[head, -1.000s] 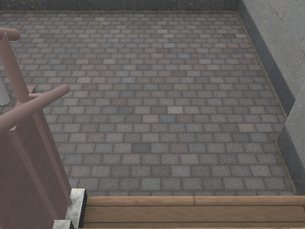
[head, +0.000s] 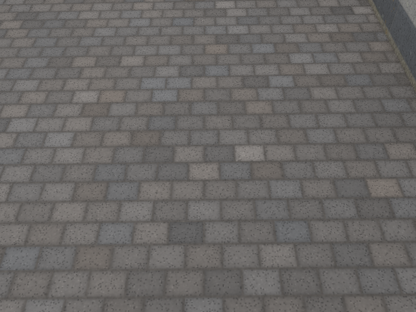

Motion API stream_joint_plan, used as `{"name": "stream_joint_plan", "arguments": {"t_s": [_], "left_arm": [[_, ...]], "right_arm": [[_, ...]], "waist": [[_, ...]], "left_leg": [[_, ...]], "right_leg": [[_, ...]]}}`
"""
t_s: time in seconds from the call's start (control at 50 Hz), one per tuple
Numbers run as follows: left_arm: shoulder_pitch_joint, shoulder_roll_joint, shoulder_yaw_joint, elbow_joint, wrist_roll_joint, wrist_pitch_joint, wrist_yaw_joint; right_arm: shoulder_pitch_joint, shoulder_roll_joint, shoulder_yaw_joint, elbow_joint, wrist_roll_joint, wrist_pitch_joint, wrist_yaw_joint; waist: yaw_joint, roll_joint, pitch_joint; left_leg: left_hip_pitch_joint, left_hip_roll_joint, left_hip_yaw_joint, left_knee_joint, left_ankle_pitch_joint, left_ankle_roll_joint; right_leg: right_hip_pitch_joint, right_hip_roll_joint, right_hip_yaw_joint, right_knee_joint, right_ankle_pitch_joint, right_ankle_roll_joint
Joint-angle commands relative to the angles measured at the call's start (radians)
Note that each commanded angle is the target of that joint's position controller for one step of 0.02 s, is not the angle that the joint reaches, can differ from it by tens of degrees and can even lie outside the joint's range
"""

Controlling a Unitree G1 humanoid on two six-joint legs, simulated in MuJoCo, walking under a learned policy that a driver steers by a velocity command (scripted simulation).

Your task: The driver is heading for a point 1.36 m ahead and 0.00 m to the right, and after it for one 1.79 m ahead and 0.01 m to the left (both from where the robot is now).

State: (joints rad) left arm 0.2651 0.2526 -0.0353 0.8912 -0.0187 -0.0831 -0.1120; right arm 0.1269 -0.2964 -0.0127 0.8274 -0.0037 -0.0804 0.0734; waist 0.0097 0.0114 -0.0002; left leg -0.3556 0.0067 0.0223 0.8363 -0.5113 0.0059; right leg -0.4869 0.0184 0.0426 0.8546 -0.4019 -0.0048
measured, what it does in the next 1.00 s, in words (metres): stands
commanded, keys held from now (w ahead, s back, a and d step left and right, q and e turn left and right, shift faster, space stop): shift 1.00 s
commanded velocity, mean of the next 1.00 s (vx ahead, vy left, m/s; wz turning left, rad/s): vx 0.01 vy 0.00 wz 0.00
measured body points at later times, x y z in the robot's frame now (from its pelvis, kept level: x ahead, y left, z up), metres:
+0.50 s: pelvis +0.00 +0.00 +0.04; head +0.02 +0.00 +0.49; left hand +0.15 +0.26 -0.07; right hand +0.05 -0.29 -0.09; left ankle -0.05 +0.12 -0.70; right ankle +0.02 -0.12 -0.70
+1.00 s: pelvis +0.00 +0.00 +0.05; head +0.03 +0.00 +0.50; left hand +0.08 +0.26 -0.09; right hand +0.03 -0.27 -0.09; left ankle -0.05 +0.12 -0.70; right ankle +0.02 -0.12 -0.70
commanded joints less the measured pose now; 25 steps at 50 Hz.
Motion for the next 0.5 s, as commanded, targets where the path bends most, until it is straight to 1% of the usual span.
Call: {"name": "stream_joint_plan", "arguments": {"t_s": [0.02,0.04,0.06,0.08,0.1,0.12,0.16,0.2,0.26,0.3,0.32,0.34,0.36,0.38,0.44,0.5], "left_arm": [[-0.036,0.183,0.038,-0.081,-0.003,-0.008,0.017],[-0.026,0.192,0.042,-0.073,0.005,-0.007,0.017],[-0.030,0.192,0.043,-0.073,0.011,-0.010,0.014],[-0.049,0.166,0.038,-0.081,0.017,-0.003,0.010],[-0.086,0.149,0.033,-0.097,0.005,0.004,0.007],[-0.096,0.153,0.037,-0.106,0.005,0.010,0.005],[-0.108,0.171,0.046,-0.119,0.006,0.019,0.004],[-0.115,0.178,0.051,-0.128,0.014,0.020,0.010],[-0.141,0.186,0.057,-0.143,0.017,0.017,0.015],[-0.150,0.188,0.058,-0.144,0.014,0.020,0.015],[-0.127,0.207,0.065,-0.133,0.024,0.022,0.013],[-0.122,0.227,0.073,-0.124,0.021,0.018,0.011],[-0.136,0.228,0.075,-0.126,0.022,0.020,0.012],[-0.148,0.218,0.073,-0.130,0.022,0.020,0.015],[-0.156,0.197,0.068,-0.128,0.019,0.022,0.023],[-0.140,0.192,0.068,-0.117,0.020,0.029,0.028]], "right_arm": [[0.110,-0.156,-0.032,-0.020,-0.007,0.004,0.011],[0.075,-0.178,-0.043,-0.034,-0.008,0.011,0.010],[0.061,-0.168,-0.044,-0.045,-0.006,0.018,0.006],[0.035,-0.133,-0.038,-0.054,-0.006,0.030,-0.002],[0.044,-0.110,-0.031,-0.059,-0.005,0.038,-0.005],[0.056,-0.117,-0.034,-0.055,-0.007,0.043,-0.008],[0.070,-0.138,-0.043,-0.052,-0.011,0.045,-0.007],[0.070,-0.147,-0.047,-0.053,-0.014,0.045,-0.005],[0.071,-0.153,-0.052,-0.054,-0.013,0.049,-0.003],[0.076,-0.155,-0.053,-0.050,-0.013,0.053,-0.002],[0.075,-0.168,-0.062,-0.044,-0.013,0.056,-0.002],[0.093,-0.184,-0.069,-0.034,-0.013,0.054,0.002],[0.101,-0.183,-0.072,-0.022,-0.020,0.055,0.005],[0.102,-0.174,-0.072,-0.016,-0.020,0.055,0.006],[0.107,-0.153,-0.072,0.000,-0.016,0.056,0.003],[0.128,-0.147,-0.075,0.019,-0.015,0.058,0.004]], "waist": [[-0.044,-0.005,-0.107],[-0.036,-0.008,-0.109],[-0.039,-0.016,-0.106],[-0.034,-0.014,-0.118],[-0.050,-0.029,-0.117],[-0.048,-0.011,-0.105],[-0.044,-0.004,-0.095],[-0.036,0.002,-0.086],[-0.035,-0.004,-0.076],[-0.034,-0.017,-0.058],[-0.025,0.001,-0.040],[-0.029,-0.016,-0.010],[-0.031,-0.015,0.004],[-0.032,-0.013,0.011],[-0.033,-0.011,0.007],[-0.036,-0.006,0.011]], "left_leg": [[0.183,0.030,-0.041,-0.224,0.627,-0.029],[0.204,0.024,-0.030,-0.239,0.634,-0.038],[0.217,0.016,-0.024,-0.250,0.609,-0.049],[0.234,0.016,-0.024,-0.262,0.591,-0.062],[0.241,0.026,-0.018,-0.268,0.605,-0.073],[0.236,0.027,-0.016,-0.279,0.605,-0.073],[0.210,0.031,-0.015,-0.314,0.607,-0.068],[0.175,0.030,-0.011,-0.343,0.592,-0.059],[0.131,0.028,-0.010,-0.374,0.540,-0.053],[0.127,0.026,-0.006,-0.394,0.484,-0.053],[0.116,0.015,-0.009,-0.417,0.414,-0.048],[0.097,0.012,-0.001,-0.443,0.351,-0.039],[0.085,0.016,-0.001,-0.463,0.320,-0.032],[0.084,0.015,0.001,-0.474,0.307,-0.029],[0.107,0.017,0.004,-0.490,0.329,-0.020],[0.127,0.017,0.008,-0.503,0.366,-0.019]], "right_leg": [[0.136,-0.029,0.055,-0.234,0.492,0.020],[0.160,-0.024,0.040,-0.250,0.533,0.021],[0.172,-0.033,0.033,-0.264,0.580,0.015],[0.189,-0.045,0.037,-0.289,0.620,0.006],[0.198,-0.051,0.053,-0.315,0.628,0.007],[0.211,-0.052,0.050,-0.327,0.616,0.005],[0.259,-0.042,0.029,-0.335,0.596,0.009],[0.306,-0.034,0.006,-0.343,0.582,0.013],[0.358,-0.030,-0.010,-0.356,0.556,0.016],[0.348,-0.030,-0.010,-0.381,0.501,0.018],[0.356,-0.030,-0.018,-0.395,0.451,0.014],[0.359,-0.022,-0.015,-0.416,0.380,0.013],[0.369,-0.012,-0.012,-0.434,0.309,0.011],[0.376,-0.011,-0.011,-0.446,0.283,0.010],[0.400,-0.007,-0.010,-0.469,0.292,0.005],[0.419,-0.001,-0.014,-0.485,0.325,0.002]]}}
